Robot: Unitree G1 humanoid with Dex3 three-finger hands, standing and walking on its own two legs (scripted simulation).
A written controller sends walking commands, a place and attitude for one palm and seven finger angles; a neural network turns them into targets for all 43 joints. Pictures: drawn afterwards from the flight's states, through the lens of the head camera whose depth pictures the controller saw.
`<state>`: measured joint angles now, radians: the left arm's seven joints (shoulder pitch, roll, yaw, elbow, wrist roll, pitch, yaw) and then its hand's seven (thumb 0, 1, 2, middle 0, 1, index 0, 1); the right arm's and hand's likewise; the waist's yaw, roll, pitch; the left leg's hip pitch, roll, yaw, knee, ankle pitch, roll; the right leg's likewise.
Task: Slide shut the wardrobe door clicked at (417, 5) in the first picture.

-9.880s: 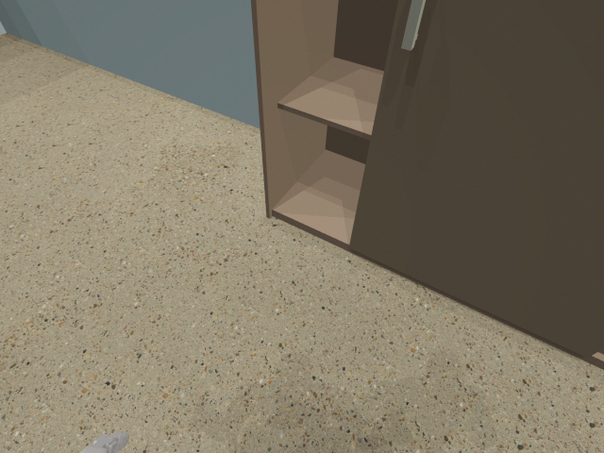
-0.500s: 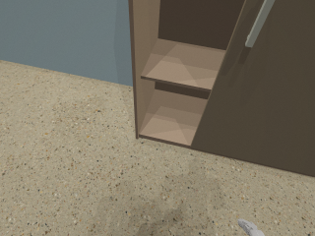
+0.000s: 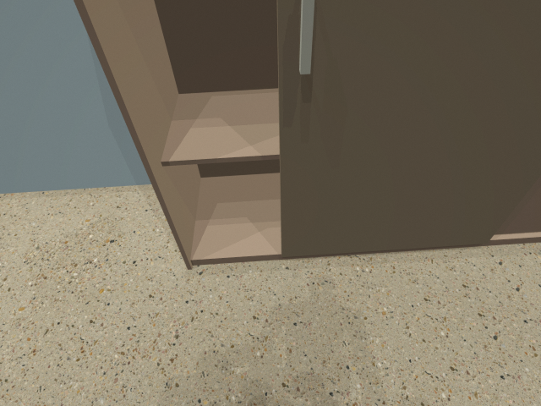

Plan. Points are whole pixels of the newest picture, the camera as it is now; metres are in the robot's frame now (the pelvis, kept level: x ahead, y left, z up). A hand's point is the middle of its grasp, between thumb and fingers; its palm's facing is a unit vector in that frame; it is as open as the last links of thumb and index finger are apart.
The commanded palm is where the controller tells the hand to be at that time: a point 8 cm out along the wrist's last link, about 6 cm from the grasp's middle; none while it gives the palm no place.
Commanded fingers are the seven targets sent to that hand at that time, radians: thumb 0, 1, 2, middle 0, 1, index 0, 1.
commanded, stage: take the last steps up to it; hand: right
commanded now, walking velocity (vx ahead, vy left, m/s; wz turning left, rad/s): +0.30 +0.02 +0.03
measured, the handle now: (305, 17) +0.79 -0.08 +0.23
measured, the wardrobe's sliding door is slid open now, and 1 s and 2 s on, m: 0.39 0.39 0.39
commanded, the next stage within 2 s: come to a stop and stand still in 0.74 s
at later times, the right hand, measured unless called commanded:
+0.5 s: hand (371, 355) +0.25 -0.17 -0.17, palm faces -0.04 +0.98 -0.17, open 7.4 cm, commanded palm none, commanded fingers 0.00 -0.90 -0.90 0.20 0.30 0.20 0.30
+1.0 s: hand (350, 334) +0.29 -0.14 -0.17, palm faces +0.09 +0.98 -0.16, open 7.3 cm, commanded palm none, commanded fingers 0.00 -0.90 -0.90 0.20 0.30 0.20 0.30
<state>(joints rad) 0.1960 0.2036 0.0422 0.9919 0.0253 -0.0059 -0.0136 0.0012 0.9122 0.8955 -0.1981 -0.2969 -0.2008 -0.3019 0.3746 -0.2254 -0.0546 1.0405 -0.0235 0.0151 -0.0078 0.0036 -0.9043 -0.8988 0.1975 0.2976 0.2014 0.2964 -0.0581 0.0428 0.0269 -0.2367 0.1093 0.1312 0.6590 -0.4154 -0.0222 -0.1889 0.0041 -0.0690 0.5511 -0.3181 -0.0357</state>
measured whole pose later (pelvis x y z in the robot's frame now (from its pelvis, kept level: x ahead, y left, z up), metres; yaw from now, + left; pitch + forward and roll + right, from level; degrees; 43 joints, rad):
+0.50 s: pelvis +0.15 +0.00 -0.01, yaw +0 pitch -1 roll +0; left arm 0.54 0.11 0.01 1.18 0.03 -0.06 0.04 0.00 0.91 0.89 -0.20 -0.30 -0.20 -0.30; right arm 0.13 -0.16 -0.04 1.02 -0.02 0.00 0.02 0.01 -0.91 -0.90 0.19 0.30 0.20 0.30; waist 0.06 -0.02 0.07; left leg -0.52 0.04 0.12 0.74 -0.23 0.04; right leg 0.16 0.03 -0.07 0.30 -0.43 -0.04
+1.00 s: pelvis +0.31 +0.02 +0.00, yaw +0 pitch -1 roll +2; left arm 0.16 0.16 0.03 1.05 0.02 -0.03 0.02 0.00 0.93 0.90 -0.20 -0.30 -0.20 -0.30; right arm 0.33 -0.12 -0.02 1.12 -0.01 -0.03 -0.03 0.00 -0.91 -0.90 0.19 0.30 0.20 0.30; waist -0.04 -0.02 0.04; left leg -0.13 -0.04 0.14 0.47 -0.32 0.05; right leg -0.33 -0.07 -0.05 0.54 -0.12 0.01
